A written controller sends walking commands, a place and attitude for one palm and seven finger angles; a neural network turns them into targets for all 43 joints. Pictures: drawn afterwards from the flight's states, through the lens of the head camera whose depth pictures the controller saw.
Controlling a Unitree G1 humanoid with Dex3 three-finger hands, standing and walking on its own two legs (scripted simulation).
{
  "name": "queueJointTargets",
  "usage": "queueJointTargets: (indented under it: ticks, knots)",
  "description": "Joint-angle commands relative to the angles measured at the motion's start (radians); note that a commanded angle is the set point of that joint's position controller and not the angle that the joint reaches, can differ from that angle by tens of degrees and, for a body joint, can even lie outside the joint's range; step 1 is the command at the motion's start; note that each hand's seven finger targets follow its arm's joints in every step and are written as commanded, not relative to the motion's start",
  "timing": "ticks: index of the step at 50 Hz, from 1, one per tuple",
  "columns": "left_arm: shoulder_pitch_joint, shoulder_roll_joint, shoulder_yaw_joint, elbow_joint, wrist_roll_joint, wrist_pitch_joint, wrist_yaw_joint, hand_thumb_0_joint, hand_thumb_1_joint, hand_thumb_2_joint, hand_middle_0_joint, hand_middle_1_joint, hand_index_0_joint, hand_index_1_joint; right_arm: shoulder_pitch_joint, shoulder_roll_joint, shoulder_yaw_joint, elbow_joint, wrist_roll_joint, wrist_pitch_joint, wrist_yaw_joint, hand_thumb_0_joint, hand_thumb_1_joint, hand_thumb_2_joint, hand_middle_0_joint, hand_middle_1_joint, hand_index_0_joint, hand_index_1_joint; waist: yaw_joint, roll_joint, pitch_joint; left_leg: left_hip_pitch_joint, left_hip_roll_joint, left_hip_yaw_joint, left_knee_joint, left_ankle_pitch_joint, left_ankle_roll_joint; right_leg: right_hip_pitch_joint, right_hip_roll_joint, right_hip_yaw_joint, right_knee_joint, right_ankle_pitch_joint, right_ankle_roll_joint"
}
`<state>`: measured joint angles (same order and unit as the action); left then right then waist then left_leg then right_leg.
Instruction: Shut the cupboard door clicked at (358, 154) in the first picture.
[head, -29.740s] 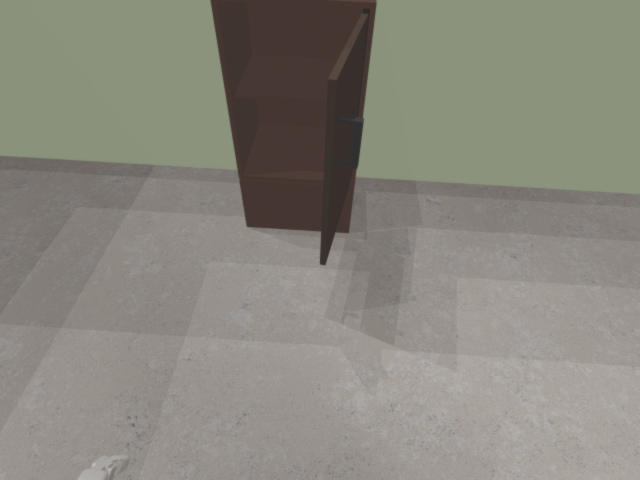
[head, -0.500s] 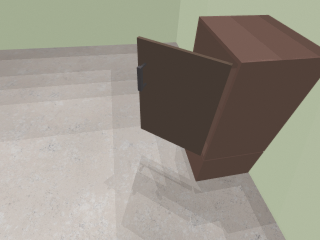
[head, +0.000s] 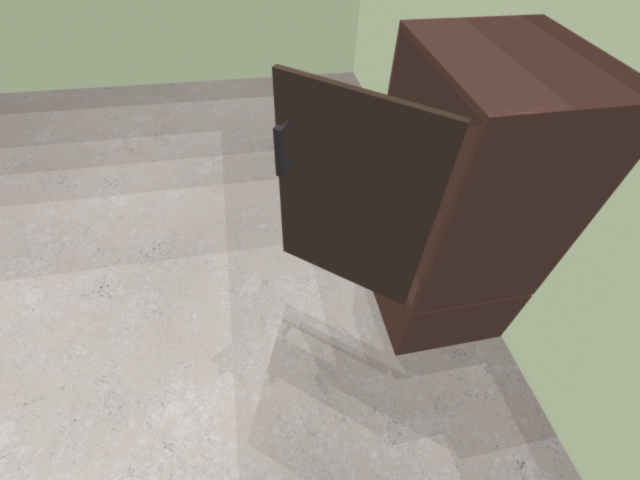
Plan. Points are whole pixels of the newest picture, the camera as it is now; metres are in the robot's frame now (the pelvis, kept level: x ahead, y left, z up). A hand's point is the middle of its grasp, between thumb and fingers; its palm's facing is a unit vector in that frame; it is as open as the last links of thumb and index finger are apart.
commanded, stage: look to check the result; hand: left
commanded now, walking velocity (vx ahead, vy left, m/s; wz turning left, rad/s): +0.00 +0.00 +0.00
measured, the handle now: (284, 148) +0.81 +0.12 -0.05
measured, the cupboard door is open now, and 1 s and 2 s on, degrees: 50 50 50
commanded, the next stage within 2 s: turn to face it in 0.20 s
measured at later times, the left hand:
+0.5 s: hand out of the picture -0.01 +0.17 -0.18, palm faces -0.02 -0.98 -0.18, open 7.3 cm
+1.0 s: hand out of the picture +0.08 +0.15 -0.17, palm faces -0.21 -0.95 -0.23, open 7.4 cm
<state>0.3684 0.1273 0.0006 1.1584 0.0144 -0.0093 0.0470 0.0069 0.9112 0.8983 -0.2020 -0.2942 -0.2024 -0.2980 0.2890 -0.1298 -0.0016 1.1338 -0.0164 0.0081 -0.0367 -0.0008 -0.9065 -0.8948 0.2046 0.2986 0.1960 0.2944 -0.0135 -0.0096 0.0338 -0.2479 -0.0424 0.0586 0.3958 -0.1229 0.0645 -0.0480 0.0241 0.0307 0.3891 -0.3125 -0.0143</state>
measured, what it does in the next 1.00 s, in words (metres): lifts its left foot, turning right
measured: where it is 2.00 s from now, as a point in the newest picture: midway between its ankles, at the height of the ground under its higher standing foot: outside the picture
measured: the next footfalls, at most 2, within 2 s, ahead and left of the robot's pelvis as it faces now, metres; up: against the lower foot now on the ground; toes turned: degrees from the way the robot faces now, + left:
left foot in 1.12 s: +0.09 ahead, +0.10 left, +0.00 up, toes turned -19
right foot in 1.42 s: +0.00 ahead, -0.13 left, +0.00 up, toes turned -24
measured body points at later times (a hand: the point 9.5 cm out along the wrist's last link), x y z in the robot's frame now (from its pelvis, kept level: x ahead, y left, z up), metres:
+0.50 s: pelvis +0.01 +0.00 +0.00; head +0.02 +0.01 +0.45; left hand -0.01 +0.22 -0.17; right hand +0.00 -0.23 -0.16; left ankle +0.06 +0.08 -0.74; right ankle -0.06 -0.11 -0.74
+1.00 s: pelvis +0.00 -0.02 +0.00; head +0.03 -0.03 +0.45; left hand +0.09 +0.20 -0.15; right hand +0.01 -0.29 -0.15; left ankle +0.02 +0.11 -0.68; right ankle -0.05 -0.12 -0.74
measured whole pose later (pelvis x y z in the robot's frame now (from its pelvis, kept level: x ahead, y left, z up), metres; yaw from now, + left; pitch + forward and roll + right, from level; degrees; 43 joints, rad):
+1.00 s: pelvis +0.00 -0.02 +0.00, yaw -17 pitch +1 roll +0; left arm 0.27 0.16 0.07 0.99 0.04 0.02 0.03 0.01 0.91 0.90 -0.20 -0.29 -0.21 -0.30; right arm 0.13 -0.21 -0.06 0.97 -0.02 0.05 -0.04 0.00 -0.91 -0.90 0.20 0.30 0.19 0.29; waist 0.02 0.00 0.07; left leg -0.44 0.03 0.00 0.97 -0.44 -0.04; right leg -0.21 0.07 0.09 0.48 -0.28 -0.04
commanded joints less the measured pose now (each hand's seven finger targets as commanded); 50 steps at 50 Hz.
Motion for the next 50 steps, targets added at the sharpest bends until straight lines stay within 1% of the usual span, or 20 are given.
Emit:
queueJointTargets:
  ticks: [1, 16, 20, 25, 28, 30, 31, 32, 33, 34, 35, 36, 37, 38, 39, 40, 41, 43, 46, 50]
  knots:
    - [0.098, 0.082, 0.014, -0.008, -0.003, -0.004, 0.001, 0.0, 0.9, 0.9, -0.2, -0.3, -0.2, -0.3, 0.056, -0.114, -0.022, -0.019, 0.004, -0.01, -0.008, 0.0, -0.9, -0.9, 0.2, 0.3, 0.2, 0.3, 0.002, 0.001, 0.068, 0.126, 0.139, -0.155, -0.083, -0.026, -0.011, -0.201, -0.098, 0.073, -0.101, 0.07, -0.033]
    - [0.063, 0.11, 0.017, -0.016, -0.002, -0.004, -0.002, 0.0, 0.9, 0.9, -0.2, -0.3, -0.2, -0.3, 0.028, -0.142, -0.024, -0.023, 0.004, -0.013, -0.007, 0.0, -0.9, -0.9, 0.2, 0.3, 0.2, 0.3, 0.002, 0.001, 0.071, 0.135, 0.142, -0.157, -0.09, -0.008, -0.012, -0.186, -0.103, 0.074, -0.11, 0.08, -0.032]
    - [0.054, 0.104, 0.032, -0.028, 0.0, 0.016, -0.004, 0.0, 0.9, 0.9, -0.2, -0.3, -0.2, -0.3, 0.043, -0.131, -0.032, -0.025, 0.003, -0.001, -0.012, 0.0, -0.9, -0.9, 0.2, 0.3, 0.2, 0.3, -0.002, 0.011, 0.07, 0.147, 0.166, -0.121, -0.033, 0.013, -0.015, -0.228, -0.092, 0.102, -0.068, 0.106, -0.036]
    - [0.02, 0.123, 0.063, -0.08, 0.008, 0.037, -0.02, 0.0, 0.9, 0.9, -0.2, -0.3, -0.2, -0.3, 0.014, -0.185, -0.066, -0.073, 0.002, 0.013, -0.018, 0.0, -0.9, -0.9, 0.2, 0.3, 0.2, 0.3, 0.001, 0.059, 0.059, 0.128, 0.246, -0.152, -0.042, -0.101, 0.012, -0.307, -0.047, 0.106, 0.05, 0.066, -0.038]
    - [0.022, 0.119, 0.075, -0.109, 0.012, 0.048, -0.03, 0.0, 0.9, 0.9, -0.2, -0.3, -0.2, -0.3, -0.006, -0.231, -0.085, -0.107, 0.002, 0.013, -0.018, 0.0, -0.9, -0.9, 0.2, 0.3, 0.2, 0.3, 0.015, 0.129, 0.018, 0.083, 0.369, -0.236, -0.128, -0.221, 0.075, -0.324, -0.001, 0.05, 0.28, -0.048, -0.03]
    - [0.01, 0.109, 0.083, -0.132, 0.015, 0.057, -0.037, 0.0, 0.9, 0.9, -0.2, -0.3, -0.2, -0.3, -0.017, -0.236, -0.09, -0.129, -0.005, 0.007, -0.015, 0.0, -0.9, -0.9, 0.2, 0.3, 0.2, 0.3, 0.016, 0.154, -0.037, 0.078, 0.438, -0.239, -0.166, -0.204, 0.12, -0.338, -0.025, 0.005, 0.462, -0.19, -0.013]
    - [-0.001, 0.107, 0.087, -0.145, 0.015, 0.058, -0.04, 0.0, 0.9, 0.9, -0.2, -0.3, -0.2, -0.3, -0.029, -0.236, -0.09, -0.137, -0.007, 0.005, -0.015, 0.0, -0.9, -0.9, 0.2, 0.3, 0.2, 0.3, 0.018, 0.148, -0.041, 0.055, 0.452, -0.217, -0.16, -0.186, 0.124, -0.329, -0.042, 0.006, 0.486, -0.209, -0.013]
    - [0.005, 0.099, 0.089, -0.153, 0.014, 0.056, -0.044, 0.0, 0.9, 0.9, -0.2, -0.3, -0.2, -0.3, -0.054, -0.231, -0.09, -0.144, -0.01, 0.004, -0.016, 0.0, -0.9, -0.9, 0.2, 0.3, 0.2, 0.3, 0.03, 0.13, -0.049, 0.037, 0.448, -0.182, -0.132, -0.148, 0.115, -0.304, -0.054, 0.008, 0.446, -0.201, -0.014]
    - [0.043, 0.1, 0.089, -0.149, 0.016, 0.053, -0.047, 0.0, 0.9, 0.9, -0.2, -0.3, -0.2, -0.3, -0.083, -0.234, -0.089, -0.154, -0.01, 0.004, -0.017, 0.0, -0.9, -0.9, 0.2, 0.3, 0.2, 0.3, 0.056, 0.081, -0.076, 0.01, 0.43, -0.121, -0.071, -0.117, 0.087, -0.228, -0.057, -0.002, 0.342, -0.149, -0.017]
    - [0.091, 0.095, 0.095, -0.138, 0.017, 0.051, -0.05, 0.0, 0.9, 0.9, -0.2, -0.3, -0.2, -0.3, -0.127, -0.234, -0.09, -0.167, -0.009, 0.011, -0.015, 0.0, -0.9, -0.9, 0.2, 0.3, 0.2, 0.3, 0.087, 0.038, -0.058, -0.079, 0.371, -0.039, 0.024, -0.143, 0.038, -0.143, -0.046, -0.006, 0.188, -0.019, -0.018]
    - [0.107, 0.141, 0.102, -0.139, 0.026, 0.044, -0.044, 0.0, 0.9, 0.9, -0.2, -0.3, -0.2, -0.3, -0.132, -0.186, -0.086, -0.182, -0.001, 0.021, -0.01, 0.0, -0.9, -0.9, 0.2, 0.3, 0.2, 0.3, 0.093, -0.158, -0.022, -0.174, 0.229, 0.06, 0.214, -0.245, -0.033, -0.125, -0.106, 0.153, -0.03, 0.042, -0.048]
    - [0.076, 0.247, 0.117, -0.157, 0.036, 0.038, -0.028, 0.0, 0.9, 0.9, -0.2, -0.3, -0.2, -0.3, -0.141, -0.116, -0.075, -0.217, 0.004, 0.024, 0.001, 0.0, -0.9, -0.9, 0.2, 0.3, 0.2, 0.3, 0.084, -0.39, 0.03, -0.34, 0.081, 0.117, 0.47, -0.402, -0.099, -0.15, -0.335, 0.483, -0.193, 0.106, -0.114]
    - [0.035, 0.236, 0.11, -0.17, 0.02, 0.04, -0.017, 0.0, 0.9, 0.9, -0.2, -0.3, -0.2, -0.3, -0.174, -0.152, -0.08, -0.223, -0.002, 0.033, 0.006, 0.0, -0.9, -0.9, 0.2, 0.3, 0.2, 0.3, 0.078, -0.268, 0.073, -0.318, 0.078, -0.002, 0.625, -0.416, -0.087, -0.228, -0.353, 0.463, -0.186, 0.168, -0.148]
    - [-0.013, 0.243, 0.108, -0.196, 0.015, 0.041, -0.016, 0.0, 0.9, 0.9, -0.2, -0.3, -0.2, -0.3, -0.141, -0.142, -0.083, -0.219, -0.002, 0.035, 0.015, 0.0, -0.9, -0.9, 0.2, 0.3, 0.2, 0.3, 0.044, -0.163, 0.056, -0.305, 0.088, -0.022, 0.681, -0.386, -0.088, -0.246, -0.336, 0.399, -0.15, 0.163, -0.184]
    - [-0.055, 0.209, 0.109, -0.202, 0.019, 0.034, -0.012, 0.0, 0.9, 0.9, -0.2, -0.3, -0.2, -0.3, -0.153, -0.133, -0.085, -0.213, -0.002, 0.036, 0.009, 0.0, -0.9, -0.9, 0.2, 0.3, 0.2, 0.3, 0.027, -0.152, 0.059, -0.344, 0.09, -0.052, 0.725, -0.334, -0.086, -0.21, -0.28, 0.375, -0.106, 0.267, -0.176]
    - [-0.069, 0.198, 0.105, -0.197, 0.017, 0.029, -0.011, 0.0, 0.9, 0.9, -0.2, -0.3, -0.2, -0.3, -0.144, -0.141, -0.083, -0.209, -0.002, 0.033, 0.006, 0.0, -0.9, -0.9, 0.2, 0.3, 0.2, 0.3, 0.02, -0.157, 0.048, -0.358, 0.099, -0.07, 0.741, -0.309, -0.091, -0.165, -0.265, 0.339, -0.066, 0.38, -0.176]
    - [-0.058, 0.195, 0.103, -0.2, 0.015, 0.026, -0.01, 0.0, 0.9, 0.9, -0.2, -0.3, -0.2, -0.3, -0.139, -0.141, -0.083, -0.209, -0.002, 0.031, 0.005, 0.0, -0.9, -0.9, 0.2, 0.3, 0.2, 0.3, 0.025, -0.119, 0.025, -0.353, 0.098, -0.071, 0.745, -0.292, -0.096, -0.123, -0.256, 0.317, -0.042, 0.454, -0.181]
    - [-0.031, 0.194, 0.107, -0.193, 0.014, 0.02, -0.007, 0.0, 0.9, 0.9, -0.2, -0.3, -0.2, -0.3, -0.144, -0.133, -0.077, -0.216, 0.0, 0.027, 0.003, 0.0, -0.9, -0.9, 0.2, 0.3, 0.2, 0.3, 0.035, -0.093, -0.031, -0.352, 0.092, -0.069, 0.699, -0.29, -0.103, -0.025, -0.242, 0.298, -0.004, 0.58, -0.174]
    - [-0.003, 0.209, 0.113, -0.192, 0.015, 0.022, -0.006, 0.0, 0.9, 0.9, -0.2, -0.3, -0.2, -0.3, -0.166, -0.124, -0.07, -0.23, 0.001, 0.029, -0.003, 0.0, -0.9, -0.9, 0.2, 0.3, 0.2, 0.3, 0.051, -0.085, -0.056, -0.339, 0.082, -0.065, 0.627, -0.31, -0.111, 0.04, -0.238, 0.307, 0.004, 0.623, -0.184]
    - [-0.014, 0.222, 0.12, -0.2, 0.022, 0.028, -0.007, 0.0, 0.9, 0.9, -0.2, -0.3, -0.2, -0.3, -0.178, -0.122, -0.065, -0.248, 0.007, 0.019, -0.008, 0.0, -0.9, -0.9, 0.2, 0.3, 0.2, 0.3, 0.058, -0.126, -0.041, -0.261, 0.075, -0.06, 0.449, -0.35, -0.102, 0.02, -0.238, 0.338, 0.022, 0.667, -0.202]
